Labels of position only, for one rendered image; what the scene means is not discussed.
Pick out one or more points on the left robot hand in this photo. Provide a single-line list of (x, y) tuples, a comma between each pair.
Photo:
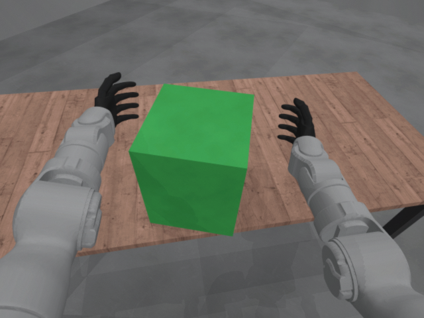
[(107, 99)]

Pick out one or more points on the carton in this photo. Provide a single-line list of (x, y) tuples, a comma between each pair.
[(190, 157)]

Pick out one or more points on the robot left upper arm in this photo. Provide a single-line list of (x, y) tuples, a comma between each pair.
[(56, 221)]

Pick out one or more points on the table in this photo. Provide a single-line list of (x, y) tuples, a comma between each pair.
[(379, 153)]

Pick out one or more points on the robot right forearm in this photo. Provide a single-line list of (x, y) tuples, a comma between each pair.
[(336, 211)]

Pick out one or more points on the robot right upper arm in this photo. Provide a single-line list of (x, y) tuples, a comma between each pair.
[(369, 271)]

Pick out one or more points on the right robot hand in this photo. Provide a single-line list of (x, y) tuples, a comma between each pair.
[(305, 126)]

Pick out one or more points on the robot left forearm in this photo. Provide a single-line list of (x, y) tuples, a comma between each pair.
[(80, 157)]

